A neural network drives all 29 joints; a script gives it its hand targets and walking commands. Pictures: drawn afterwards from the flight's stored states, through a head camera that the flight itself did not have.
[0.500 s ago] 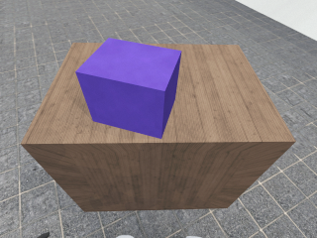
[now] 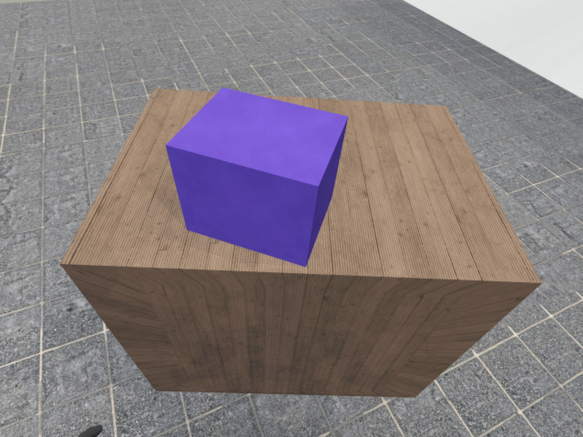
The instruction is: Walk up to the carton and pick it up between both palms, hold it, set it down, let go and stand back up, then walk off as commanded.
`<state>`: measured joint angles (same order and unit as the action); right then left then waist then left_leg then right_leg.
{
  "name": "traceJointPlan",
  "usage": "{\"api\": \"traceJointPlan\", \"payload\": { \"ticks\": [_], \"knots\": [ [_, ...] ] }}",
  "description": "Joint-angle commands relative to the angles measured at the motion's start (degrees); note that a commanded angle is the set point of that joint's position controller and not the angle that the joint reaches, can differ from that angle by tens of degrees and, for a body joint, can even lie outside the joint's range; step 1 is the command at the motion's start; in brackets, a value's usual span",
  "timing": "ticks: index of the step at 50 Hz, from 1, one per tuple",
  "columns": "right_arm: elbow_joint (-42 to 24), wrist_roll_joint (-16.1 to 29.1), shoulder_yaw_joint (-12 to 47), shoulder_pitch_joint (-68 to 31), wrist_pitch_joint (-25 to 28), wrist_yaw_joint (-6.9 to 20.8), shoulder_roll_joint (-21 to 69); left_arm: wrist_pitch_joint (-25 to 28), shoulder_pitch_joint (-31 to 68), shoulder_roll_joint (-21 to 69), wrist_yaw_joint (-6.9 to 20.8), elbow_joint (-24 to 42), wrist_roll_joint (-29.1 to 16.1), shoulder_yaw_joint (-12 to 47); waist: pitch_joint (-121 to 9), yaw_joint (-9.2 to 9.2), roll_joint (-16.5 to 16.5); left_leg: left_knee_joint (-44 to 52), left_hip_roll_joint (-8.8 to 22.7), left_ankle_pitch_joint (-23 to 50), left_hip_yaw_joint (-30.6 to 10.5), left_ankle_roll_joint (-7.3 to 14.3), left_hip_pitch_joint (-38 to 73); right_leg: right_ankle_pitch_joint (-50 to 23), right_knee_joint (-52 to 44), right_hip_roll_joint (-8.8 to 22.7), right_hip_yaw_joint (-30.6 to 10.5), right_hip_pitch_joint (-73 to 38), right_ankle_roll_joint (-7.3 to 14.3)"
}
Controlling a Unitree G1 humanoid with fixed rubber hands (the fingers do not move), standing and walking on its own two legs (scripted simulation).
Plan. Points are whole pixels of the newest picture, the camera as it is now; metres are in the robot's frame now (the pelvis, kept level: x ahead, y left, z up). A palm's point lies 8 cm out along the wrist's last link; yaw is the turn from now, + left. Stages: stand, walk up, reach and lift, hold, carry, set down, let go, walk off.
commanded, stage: walk up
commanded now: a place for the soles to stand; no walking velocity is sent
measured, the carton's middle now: (263, 176) +0.54 +0.06 +0.05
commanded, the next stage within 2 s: none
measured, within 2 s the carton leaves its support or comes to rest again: neither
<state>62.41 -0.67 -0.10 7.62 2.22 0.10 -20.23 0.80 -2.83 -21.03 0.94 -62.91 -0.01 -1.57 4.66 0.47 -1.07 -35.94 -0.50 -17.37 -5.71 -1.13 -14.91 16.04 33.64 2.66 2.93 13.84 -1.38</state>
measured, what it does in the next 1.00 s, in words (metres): walks ahead: right foot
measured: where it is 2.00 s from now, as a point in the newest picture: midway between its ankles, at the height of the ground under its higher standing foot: outside the picture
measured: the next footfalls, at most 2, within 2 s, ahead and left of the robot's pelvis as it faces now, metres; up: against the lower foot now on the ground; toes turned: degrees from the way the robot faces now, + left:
right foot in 0.68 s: +0.28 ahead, -0.09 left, +0.00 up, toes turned -7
left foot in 1.02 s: +0.24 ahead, +0.17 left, +0.00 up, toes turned -2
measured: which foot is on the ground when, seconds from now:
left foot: down 0.00-0.80, up 0.82-1.00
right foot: down 0.00-0.28, up 0.30-0.66, down 0.68-1.00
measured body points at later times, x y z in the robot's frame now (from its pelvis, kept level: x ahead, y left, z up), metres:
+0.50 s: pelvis +0.08 +0.07 +0.00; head +0.08 +0.10 +0.45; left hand +0.11 +0.40 -0.14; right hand +0.14 -0.26 -0.09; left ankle +0.09 +0.14 -0.73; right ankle +0.14 -0.08 -0.67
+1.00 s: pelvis +0.17 +0.05 -0.02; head +0.22 +0.05 +0.43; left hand +0.33 +0.34 -0.13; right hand +0.21 -0.26 -0.14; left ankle +0.18 +0.17 -0.71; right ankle +0.24 -0.09 -0.73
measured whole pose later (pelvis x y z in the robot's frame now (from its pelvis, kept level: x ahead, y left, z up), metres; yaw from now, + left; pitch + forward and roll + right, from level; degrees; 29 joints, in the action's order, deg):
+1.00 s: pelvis +0.17 +0.05 -0.02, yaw -3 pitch -4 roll -2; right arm 50.8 0.1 -2.5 14.9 2.5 -0.5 -21.2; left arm 1.1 -5.4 -19.7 0.5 -47.9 0.6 -3.3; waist 11.0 -0.8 2.2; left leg -53.7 2.0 -32.0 -1.5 0.0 -21.3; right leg 15.7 41.6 1.5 3.8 21.8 0.4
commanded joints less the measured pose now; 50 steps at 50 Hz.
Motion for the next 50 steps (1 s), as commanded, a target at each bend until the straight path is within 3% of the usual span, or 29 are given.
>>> {"api": "traceJointPlan", "payload": {
  "ticks": [1, 2, 3, 4, 5, 6, 8, 10, 12, 13, 14, 15, 16, 17, 20, 22, 27, 32, 34, 36, 38, 39, 40, 41, 42, 43, 45, 48, 50],
  "knots": [
    [-6.83, -0.86, -5.38, -0.13, 1.5, 0.86, -17.88, 2.58, -2.5, -17.3, 0.5, 6.24, 0.6, -5.07, -8.07, 0.73, 5.01, 10.03, 3.66, -19.42, -6.75, 7.18, -5.9, 21.97, -9.09, 3.81, -8.77, -7.88, 7.04],
    [-6.72, -1.54, -5.78, -0.61, 1.11, 1.37, -17.51, 2.85, -5.33, -18.31, 0.62, 4.81, 0.98, -5.76, -4.14, 1.92, 3.32, 6.41, 2.62, -26.72, -6.07, 7.32, -14.08, 30.82, -11.46, 6.51, -14.61, -9.88, 8.74],
    [-7.55, -1.67, -5.93, -1.42, 0.74, 1.58, -15.68, 3.22, -8.79, -20.03, 0.61, 4.17, 1.4, -6.52, -2.07, 3.37, -1.26, -0.88, 0.23, -25.97, -1.92, 6.15, -22.26, 38.74, -17.38, 11.65, -23.33, -14.06, 11.3],
    [-8.52, -1.88, -6.3, -2.18, 0.67, 1.6, -14.93, 3.7, -11.01, -21.77, 0.38, 4.31, 1.25, -7.27, -1.02, 4.89, -6.49, -13.69, -0.2, -17.38, 2.83, 4.49, -25.81, 39.44, -23.79, 20.17, -31.56, -15.39, 15.4],
    [-9.35, -2.25, -6.12, -3.4, 0.86, 1.52, -14.36, 4.36, -11.05, -20.67, 0.04, 5.1, 1.06, -7.27, 1.87, 5.28, -3.26, -17.19, 3.38, -12.83, 0.76, 3.44, -30.03, 32.03, -24.13, 23.48, -33.36, -16.63, 17.42],
    [-9.66, -2.06, -6.23, -2.53, 1.21, 1.58, -14.04, 4.8, -11.22, -20.1, -0.18, 5.83, 1.07, -7.52, 2.1, 5.01, -1.46, -15.61, 5.64, -10.65, -0.44, 3.17, -29.42, 22.6, -21.93, 23.44, -31.02, -19.07, 18.03],
    [-10.9, -1.18, -6.62, -1.71, 1.82, 1.95, -14.01, 5.09, -10.91, -19.03, -0.29, 6.84, 1.53, -7.52, -0.24, 3.73, -3.35, -11.15, 6.85, -10.0, 0.82, 2.46, -25.14, 7.26, -19.33, 19.75, -23.31, -19.11, 16.45],
    [-11.65, -0.44, -7.23, 0.38, 1.77, 2.91, -13.89, 4.84, -7.72, -18.66, 0.29, 8.74, 1.64, -7.22, 0.38, 1.65, -6.6, -7.27, 6.46, -8.1, 2.45, 2.17, -14.72, 12.37, -21.17, 16.96, -17.58, -7.44, 14.73],
    [-9.35, -0.26, -8.3, 9.15, 2.06, 3.34, -13.92, 3.87, 1.17, -18.5, 0.93, 11.51, 1.43, -6.48, 0.78, -5.13, -10.26, 6.16, 6.19, -2.48, 4.44, 3.57, 3.89, 17.04, -13.39, 12.16, -8.69, 8.28, 11.41],
    [-6.33, -0.81, -9.55, 17.24, 2.37, 2.66, -15.49, 3.18, 2.73, -14.63, 0.9, 12.23, 1.58, -5.41, -1.51, -9.14, -5.08, 8.31, 3.69, -1.21, 5.1, 3.06, 17.54, 17.46, -1.21, 7.25, -3.36, 18.2, 8.5],
    [-5.12, -2.05, -11.12, 22.4, 2.35, 1.69, -20.04, 2.6, 0.2, -9.09, 0.69, 12.74, 1.33, -3.94, -2.63, -11.2, 14.25, 16.96, 8.45, -15.89, -7.39, 2.91, 21.74, 20.27, 21.21, -1.66, 2.35, 26.83, 5.35],
    [-7.29, -2.64, -11.15, 19.96, 2.48, 0.91, -23.77, 1.92, -1.72, -8.58, 0.28, 13.34, 0.72, -3.68, 0.95, -9.2, 18.3, 29.91, 20.06, -36.99, -35.87, 6.19, 13.59, 17.91, 33.85, -7.94, -5.19, 34.1, 3.8],
    [-10.24, -0.74, -11.15, 12.1, 2.37, 1.01, -25.2, 1.59, -3.81, -14.98, 0.04, 12.21, 0.59, -5.18, 4.54, -6.17, 10.53, 31.57, 23.94, -42.32, -38.63, 11.24, 5.34, 13.68, 34.46, -2.96, -11.58, 30.17, 4.76],
    [-11.64, -0.32, -10.5, 8.84, 2.54, 0.83, -24.35, 2.16, -5.64, -17.17, 0.13, 11.32, 0.3, -5.4, 6.01, -4.22, 7.77, 29.63, 24.32, -37.14, -36.2, 13.35, 3.56, 11.58, 34.32, -0.18, -11.38, 29.53, 4.57],
    [-13.52, 0.05, -9.09, 7.11, 3.78, 0.14, -17.94, 2.45, -12.81, -16.27, 0.55, 7.04, -0.41, -5.44, 3.74, -0.83, 5.58, 22.95, 18.43, -6.43, -16.28, 9.17, 8.75, 2.89, 30.81, 1.66, -12.02, 26.44, 3.93],
    [-12.9, 0.29, -8.83, 9.91, 4.46, -0.09, -18.29, 2.13, -12.81, -15.34, 0.75, 7.98, -0.41, -4.95, 2.4, -1.69, 7.12, 22.25, 18.2, 3.63, -12.67, 9.85, 8.35, 2.08, 29.35, 2.38, -11.94, 22.79, 2.87],
    [-14.28, 0.23, -8.64, 10.06, 4.95, -0.21, -18.17, 1.27, -9.19, -14.73, 2.17, 11.09, 0.44, -5.37, 5.67, -1.87, 5.71, 24.61, 19.13, 5.72, -8.23, 12.49, 6.75, -2.5, 21.62, 3.11, -11.64, 22.84, 1.25],
    [-14.7, 0.02, -7.76, 9.39, 4.0, -0.86, -16.24, 0.94, -6.27, -11.4, 2.02, 13.3, 0.19, -4.87, 5.93, -1.3, 8.28, 16.9, 15.97, 36.3, 3.83, 10.49, 4.85, -4.47, 9.16, 2.38, -4.95, 13.35, 2.21],
    [-14.82, 0.07, -7.38, 9.49, 3.26, -1.07, -15.7, 1.09, -6.24, -10.33, 1.53, 13.54, 0.26, -4.8, 4.07, -1.27, 9.24, 12.96, 14.28, 41.37, 5.35, 9.52, 3.28, -6.59, 6.19, 1.52, -0.76, 7.01, 3.37],
    [-14.71, 0.24, -7.44, 9.66, 2.31, -1.3, -15.73, 1.24, -6.3, -9.93, 1.04, 13.65, 0.27, -5.15, 3.05, -1.19, 8.67, 7.8, 12.84, 39.66, 5.58, 9.35, 2.06, -7.75, 2.13, 0.03, 1.05, 1.96, 4.45],
    [-15.07, 0.79, -6.79, 10.9, 1.88, -1.23, -13.86, 2.04, -12.96, -12.98, 0.34, 12.66, 0.8, -6.68, -3.84, 2.67, 0.96, -9.53, 8.36, 37.5, 8.14, 6.93, 1.36, -15.47, -6.37, -1.19, -0.19, -11.61, 6.96],
    [-16.39, 1.74, -5.73, 12.29, 2.1, -1.22, -10.7, 2.65, -17.83, -16.97, -0.13, 12.54, 1.2, -7.84, -9.41, 4.89, -10.01, -26.84, 2.91, 21.71, 10.57, 4.2, -6.5, -25.07, -9.59, 10.29, -15.26, -20.18, 11.53],
    [-16.35, 2.12, -4.87, 15.8, 1.37, -1.42, -9.62, 2.96, -18.09, -18.11, -0.5, 13.73, -0.01, -7.43, -14.33, 4.14, -12.07, -33.68, -3.93, -14.68, 7.41, 1.7, -13.67, -32.6, -9.43, 21.02, -31.13, -24.79, 19.22],
    [-15.34, 1.15, -5.89, 14.18, 0.92, -2.08, -13.69, 2.49, -16.48, -19.72, -0.7, 13.76, -0.95, -8.3, -14.76, 4.43, -10.9, -35.34, 0.65, -20.09, 2.88, 2.2, -12.37, -23.74, -9.67, 23.21, -35.27, -19.64, 22.69],
    [-14.74, 1.4, -6.2, 12.25, 0.86, -2.03, -14.72, 1.85, -14.65, -18.19, -1.23, 13.72, -0.75, -8.07, -12.65, 4.36, -9.21, -36.34, 2.13, -19.55, 1.91, 1.74, -11.66, -17.23, -11.14, 21.64, -32.39, -13.66, 22.67],
    [-15.07, 1.61, -6.1, 11.63, 0.95, -1.82, -13.81, 1.55, -11.76, -16.22, -1.63, 15.35, -0.79, -7.42, -10.21, 3.75, -6.59, -35.95, 2.73, -17.98, 0.95, 1.9, -13.0, -18.76, -10.02, 19.46, -24.41, -11.6, 20.53],
    [-13.48, 1.31, -6.15, 16.11, 0.89, -1.34, -13.12, 1.54, -6.28, -13.8, -1.54, 17.99, -0.55, -6.47, -8.95, 0.72, -8.95, -29.43, 4.33, -15.31, 2.4, 1.12, -10.06, -15.06, -8.03, 16.47, -14.98, -5.32, 18.32],
    [-13.07, 0.67, -6.25, 15.68, 1.07, -1.31, -12.74, 1.06, -4.89, -14.64, -1.34, 18.74, 1.11, -6.37, -6.16, 0.13, -10.53, -12.55, 4.15, -15.77, 5.32, 0.88, -5.48, -13.59, -5.03, 13.24, -11.52, 2.2, 16.96],
    [-11.53, 0.18, -6.19, 17.25, 1.89, -1.65, -11.65, 0.04, -2.77, -14.71, -1.09, 19.06, 0.71, -5.97, -7.79, -1.62, -10.04, -0.29, 2.32, -4.44, 7.55, 1.38, 1.59, -19.21, 1.89, 10.96, -8.79, 4.8, 14.23]
  ]
}}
